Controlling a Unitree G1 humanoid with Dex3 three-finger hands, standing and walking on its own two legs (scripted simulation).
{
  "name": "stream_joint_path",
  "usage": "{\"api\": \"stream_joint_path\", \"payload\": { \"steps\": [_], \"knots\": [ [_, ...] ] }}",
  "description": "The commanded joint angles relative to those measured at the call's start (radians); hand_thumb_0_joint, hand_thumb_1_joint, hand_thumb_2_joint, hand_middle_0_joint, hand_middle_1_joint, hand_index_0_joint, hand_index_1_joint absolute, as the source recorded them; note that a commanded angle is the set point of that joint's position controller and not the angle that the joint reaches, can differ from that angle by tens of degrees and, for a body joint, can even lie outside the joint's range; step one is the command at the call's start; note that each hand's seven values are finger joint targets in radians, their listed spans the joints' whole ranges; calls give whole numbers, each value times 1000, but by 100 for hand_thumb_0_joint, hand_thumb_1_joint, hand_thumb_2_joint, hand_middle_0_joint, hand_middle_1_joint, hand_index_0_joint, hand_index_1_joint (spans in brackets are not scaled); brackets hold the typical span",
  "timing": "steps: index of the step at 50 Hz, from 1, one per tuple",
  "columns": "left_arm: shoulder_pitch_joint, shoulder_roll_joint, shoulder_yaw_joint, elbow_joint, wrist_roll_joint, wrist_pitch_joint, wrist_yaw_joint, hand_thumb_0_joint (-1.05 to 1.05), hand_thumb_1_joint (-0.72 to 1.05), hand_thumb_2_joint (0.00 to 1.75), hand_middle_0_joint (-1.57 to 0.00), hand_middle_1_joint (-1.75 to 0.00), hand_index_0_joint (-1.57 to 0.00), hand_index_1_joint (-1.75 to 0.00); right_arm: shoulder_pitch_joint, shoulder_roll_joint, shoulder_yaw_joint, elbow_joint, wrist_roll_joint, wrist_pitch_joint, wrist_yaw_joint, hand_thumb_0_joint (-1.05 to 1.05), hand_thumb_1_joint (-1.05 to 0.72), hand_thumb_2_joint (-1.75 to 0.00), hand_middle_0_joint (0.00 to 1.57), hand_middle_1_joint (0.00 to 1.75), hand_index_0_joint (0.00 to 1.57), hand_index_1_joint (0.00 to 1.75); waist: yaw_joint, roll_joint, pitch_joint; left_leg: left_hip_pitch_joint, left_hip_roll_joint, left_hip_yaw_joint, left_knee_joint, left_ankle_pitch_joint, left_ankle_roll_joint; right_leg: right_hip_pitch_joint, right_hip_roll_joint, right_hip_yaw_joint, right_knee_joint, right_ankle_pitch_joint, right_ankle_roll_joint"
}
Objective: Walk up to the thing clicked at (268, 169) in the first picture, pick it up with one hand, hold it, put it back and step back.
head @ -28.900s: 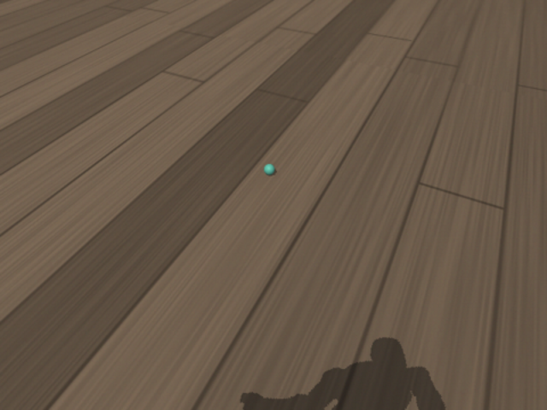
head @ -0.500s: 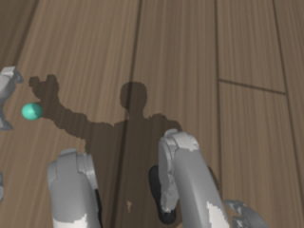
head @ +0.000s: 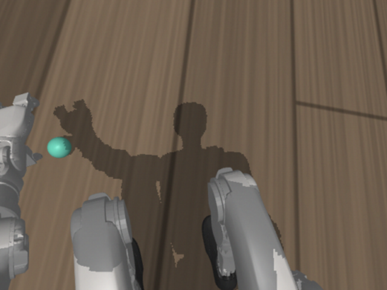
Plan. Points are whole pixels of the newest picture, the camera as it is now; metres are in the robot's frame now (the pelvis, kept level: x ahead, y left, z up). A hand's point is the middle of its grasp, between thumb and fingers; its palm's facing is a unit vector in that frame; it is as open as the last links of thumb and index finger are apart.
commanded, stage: home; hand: left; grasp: from above
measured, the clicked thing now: (59, 147) +0.49 +0.30 -0.32
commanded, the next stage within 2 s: none
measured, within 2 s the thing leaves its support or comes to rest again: neither
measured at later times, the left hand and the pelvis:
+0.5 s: hand out of the picture +0.28 +0.24 +0.08, palm faces -0.11 -0.84 -0.53, open 7.5 cm; pelvis +0.01 +0.00 +0.19, yaw +4 degrees
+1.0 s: hand out of the picture +0.24 +0.21 +0.29, palm faces +0.19 -0.96 -0.20, open 7.4 cm; pelvis +0.08 +0.00 +0.35, yaw +7 degrees
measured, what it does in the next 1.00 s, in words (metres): rises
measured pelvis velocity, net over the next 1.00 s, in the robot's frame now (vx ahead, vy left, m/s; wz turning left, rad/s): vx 0.08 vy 0.00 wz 0.12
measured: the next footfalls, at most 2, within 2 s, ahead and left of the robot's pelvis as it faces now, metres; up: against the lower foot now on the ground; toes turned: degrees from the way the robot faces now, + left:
none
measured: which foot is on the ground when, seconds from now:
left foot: down 0.00-1.00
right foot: down 0.00-1.00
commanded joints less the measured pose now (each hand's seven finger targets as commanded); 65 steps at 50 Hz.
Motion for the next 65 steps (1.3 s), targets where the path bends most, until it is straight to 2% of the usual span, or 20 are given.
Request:
{"api": "stream_joint_path", "payload": {
  "steps": [1, 3, 5, 10, 11, 13, 15, 16, 17, 20, 23, 26, 29, 36, 42, 49, 52, 59, 61, 65],
  "knots": [
    [-132, 264, 71, -440, -159, 22, -24, 0, 39, 88, -20, -45, -19, -46, 195, -264, -132, -75, 48, -1, -15, 0, -90, -90, 20, 30, 20, 30, 88, 251, -920, 669, -18, 96, -367, 192, 22, 530, 29, -49, -316, 229, -72],
    [-8, 171, 52, -518, -243, 56, -57, 0, 51, 89, -20, -42, -20, -43, 171, -254, -143, -96, 69, 8, -24, 0, -90, -90, 20, 30, 20, 30, 75, 195, -822, 649, -18, 80, -422, 150, 26, 526, 28, -46, -370, 205, -67],
    [79, 131, 46, -557, -319, 86, -94, 0, 65, 92, -21, -40, -20, -40, 142, -239, -144, -109, 85, 16, -37, 0, -90, -90, 20, 30, 20, 30, 70, 102, -725, 601, -15, 74, -456, 100, 39, 546, 36, -37, -430, 176, -60],
    [257, 41, 18, -784, -492, 157, -197, 0, 90, 91, -20, -31, -20, -31, 77, -214, -157, -166, 113, 25, -73, 0, -90, -90, 20, 30, 20, 30, 103, 45, -698, 690, -4, 68, -568, 60, 41, 679, 31, -7, -547, 131, -58],
    [295, -17, -18, -822, -533, 168, -215, 0, 90, 90, -20, -30, -20, -30, 61, -205, -153, -176, 116, 19, -82, 0, -90, -90, 20, 30, 20, 30, 93, 50, -655, 696, -3, 66, -595, 40, 40, 682, 29, -5, -572, 115, -58],
    [353, -27, -9, -887, -591, 188, -229, 0, 90, 90, -20, -30, -20, -30, 35, -200, -150, -189, 125, 9, -101, 0, -90, -90, 20, 30, 20, 30, 97, 52, -606, 749, 5, 47, -660, 5, 35, 700, 28, -6, -606, 93, -58],
    [387, -42, -4, -995, -642, 200, -234, 0, 90, 90, -20, -30, -20, -30, 16, -196, -147, -203, 136, -1, -121, 0, -90, -90, 20, 30, 20, 30, 108, 96, -608, 838, 8, 30, -720, 6, 27, 708, 23, 0, -638, 98, -61],
    [403, -25, 19, -1015, -658, 212, -229, 0, 90, 90, -20, -30, -20, -30, 3, -196, -146, -211, 138, -6, -129, 0, -90, -90, 20, 30, 20, 30, 122, 103, -613, 881, 13, 27, -744, 0, 25, 723, 24, 2, -654, 97, -61],
    [446, -67, -6, -1028, -675, 223, -228, 0, 90, 90, -20, -30, -20, -30, -13, -187, -140, -217, 142, -14, -139, 0, -90, -90, 20, 30, 20, 30, 108, 113, -583, 896, 13, 28, -766, 4, 23, 731, 23, 4, -671, 99, -62],
    [533, -96, 10, -1122, -744, 253, -211, 0, 90, 90, -20, -30, -20, -30, -37, -170, -132, -235, 150, -31, -163, 0, -90, -90, 20, 30, 20, 30, 121, 125, -584, 989, 8, 36, -836, 29, 19, 810, 19, 17, -745, 107, -63],
    [617, -148, -8, -1128, -817, 301, -208, 0, 90, 90, -20, -30, -20, -30, -59, -164, -123, -246, 153, -47, -184, 0, -90, -90, 20, 30, 20, 30, 105, 102, -506, 1057, 11, 17, -922, -1, 16, 849, 18, 20, -819, 82, -59],
    [705, -163, 7, -1210, -900, 339, -207, 0, 90, 90, -20, -30, -20, -30, -68, -158, -117, -268, 156, -62, -203, 0, -90, -90, 20, 30, 20, 30, 115, 123, -514, 1160, 11, -2, -1000, 10, 12, 926, 14, 22, -877, 95, -57],
    [785, -206, -5, -1257, -970, 385, -203, 0, 90, 90, -20, -30, -20, -30, -70, -138, -105, -292, 160, -74, -220, 0, -90, -90, 20, 30, 20, 30, 110, 92, -465, 1219, 9, -1, -1075, 2, 15, 1011, 15, 26, -973, 88, -54],
    [979, -284, 4, -1352, -1084, 488, -192, 0, 90, 90, -20, -30, -20, -30, -23, -101, -70, -313, 165, -103, -281, 0, -90, -90, 20, 30, 20, 30, 110, 45, -400, 1373, 2, 27, -1209, 170, 12, 1254, 20, 29, -1160, 210, -51],
    [1140, -330, 12, -1426, -1132, 534, -198, 0, 90, 90, -20, -30, -20, -30, 25, -80, -56, -326, 158, -138, -328, 0, -90, -90, 20, 30, 20, 30, 119, 43, -322, 1522, 0, 38, -1337, 307, 6, 1424, 24, 19, -1292, 321, -47],
    [1303, -365, -11, -1551, -1137, 559, -215, 0, 90, 90, -20, -30, -20, -30, 54, -64, -57, -356, 144, -173, -355, 0, -90, -90, 20, 30, 20, 30, 138, 38, -239, 1638, -5, 60, -1444, 410, 3, 1557, 33, 1, -1414, 402, -45],
    [1355, -375, -21, -1567, -1134, 569, -228, 0, 90, 90, -20, -30, -20, -30, 57, -65, -61, -366, 138, -184, -359, 0, -90, -90, 20, 30, 20, 30, 139, 16, -196, 1655, -7, 62, -1469, 410, 7, 1580, 35, -3, -1448, 398, -44],
    [1331, -370, -28, -1563, -1126, 569, -257, 0, 90, 90, -20, -30, -20, -30, 43, -81, -70, -365, 129, -213, -360, 0, -90, -90, 20, 30, 20, 30, 133, -45, -120, 1665, -10, 74, -1495, 373, 14, 1585, 27, -10, -1487, 363, -31],
    [1311, -365, -28, -1550, -1122, 564, -262, 0, 90, 90, -20, -30, -20, -30, 39, -86, -72, -361, 127, -222, -359, 0, -90, -90, 20, 30, 20, 30, 128, -41, -113, 1668, -13, 77, -1497, 362, 15, 1581, 24, -4, -1490, 356, -30],
    [1300, -355, -9, -1580, -1122, 552, -267, 0, 90, 90, -20, -30, -20, -30, 36, -86, -74, -354, 122, -234, -355, 0, -90, -90, 20, 30, 20, 30, 145, -3, -147, 1689, -16, 82, -1494, 381, 10, 1607, 19, -2, -1483, 376, -30]
  ]
}}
